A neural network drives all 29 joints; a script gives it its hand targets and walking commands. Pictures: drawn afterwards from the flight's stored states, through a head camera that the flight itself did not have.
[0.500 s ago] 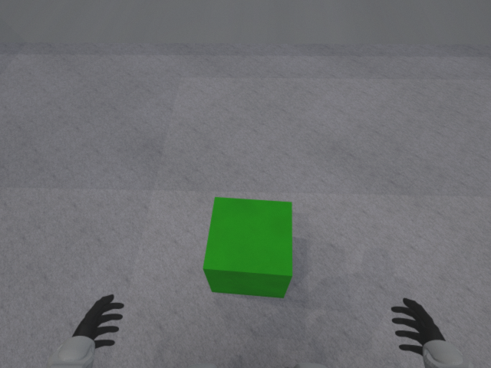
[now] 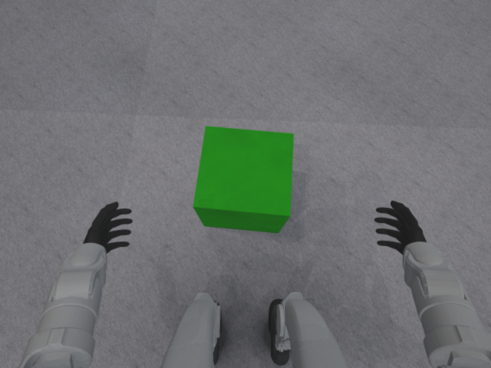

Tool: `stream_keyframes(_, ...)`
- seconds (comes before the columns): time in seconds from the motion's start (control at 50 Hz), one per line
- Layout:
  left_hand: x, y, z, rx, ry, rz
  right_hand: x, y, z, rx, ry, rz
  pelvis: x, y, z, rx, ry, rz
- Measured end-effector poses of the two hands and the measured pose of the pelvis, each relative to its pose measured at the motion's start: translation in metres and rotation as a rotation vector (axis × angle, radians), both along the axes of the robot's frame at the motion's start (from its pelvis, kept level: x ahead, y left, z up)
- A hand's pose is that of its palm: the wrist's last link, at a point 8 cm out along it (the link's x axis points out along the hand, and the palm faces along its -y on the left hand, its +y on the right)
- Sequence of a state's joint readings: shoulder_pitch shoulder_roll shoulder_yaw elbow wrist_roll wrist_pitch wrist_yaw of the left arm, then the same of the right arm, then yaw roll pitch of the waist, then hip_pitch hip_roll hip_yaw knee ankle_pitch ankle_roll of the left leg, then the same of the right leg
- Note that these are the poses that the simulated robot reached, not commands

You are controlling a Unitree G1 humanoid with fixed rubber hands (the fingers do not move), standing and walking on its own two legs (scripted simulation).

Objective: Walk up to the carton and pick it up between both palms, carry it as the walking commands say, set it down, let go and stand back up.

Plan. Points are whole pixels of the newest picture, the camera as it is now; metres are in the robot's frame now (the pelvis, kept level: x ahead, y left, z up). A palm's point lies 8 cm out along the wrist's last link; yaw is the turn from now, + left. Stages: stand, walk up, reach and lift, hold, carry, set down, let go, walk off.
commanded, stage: reach and lift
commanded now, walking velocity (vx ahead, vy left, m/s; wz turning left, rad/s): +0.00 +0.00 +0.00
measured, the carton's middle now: (245, 184) +0.58 +0.01 -0.57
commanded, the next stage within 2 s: none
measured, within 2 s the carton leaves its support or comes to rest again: neither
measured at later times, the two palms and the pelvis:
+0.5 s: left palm (135, 169) +0.45 +0.24 -0.14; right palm (371, 180) +0.43 -0.24 -0.15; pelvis -0.04 +0.01 -0.04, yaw -1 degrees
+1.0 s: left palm (152, 143) +0.54 +0.23 -0.19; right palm (350, 149) +0.52 -0.22 -0.19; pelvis -0.03 +0.01 -0.06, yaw +0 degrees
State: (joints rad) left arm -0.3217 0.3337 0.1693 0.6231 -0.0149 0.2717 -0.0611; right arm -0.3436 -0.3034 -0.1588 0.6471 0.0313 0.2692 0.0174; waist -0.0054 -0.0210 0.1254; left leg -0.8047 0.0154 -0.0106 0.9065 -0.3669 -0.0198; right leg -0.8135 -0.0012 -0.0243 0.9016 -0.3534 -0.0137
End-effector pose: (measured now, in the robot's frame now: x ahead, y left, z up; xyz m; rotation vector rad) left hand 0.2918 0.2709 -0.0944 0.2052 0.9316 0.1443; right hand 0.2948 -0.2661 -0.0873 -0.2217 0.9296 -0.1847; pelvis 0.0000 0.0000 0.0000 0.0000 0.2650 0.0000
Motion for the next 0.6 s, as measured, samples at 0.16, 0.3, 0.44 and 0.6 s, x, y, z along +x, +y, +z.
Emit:
stream_keyframes(0.16,0.05,0.001,-0.01,-0.001,-0.049,-0.01,0.038,0.01,-0.022,0.03,-0.04,-0.019,-0.028,0.002,-0.017,0.005,0.085,-0.004)
stream_keyframes(0.3,0.096,-0.006,-0.019,-0.02,-0.082,-0.01,0.077,0.017,-0.04,0.06,-0.073,-0.033,-0.042,0.006,-0.029,0.005,0.165,-0.011)
stream_keyframes(0.44,0.143,-0.025,-0.037,-0.06,-0.122,-0.013,0.122,0.021,-0.053,0.076,-0.122,-0.044,-0.042,0.007,-0.039,0.01,0.261,-0.018)
stream_keyframes(0.6,0.186,-0.034,-0.053,-0.084,-0.187,-0.007,0.168,0.033,-0.069,0.1,-0.187,-0.035,-0.032,0.007,-0.047,0.01,0.368,-0.015)
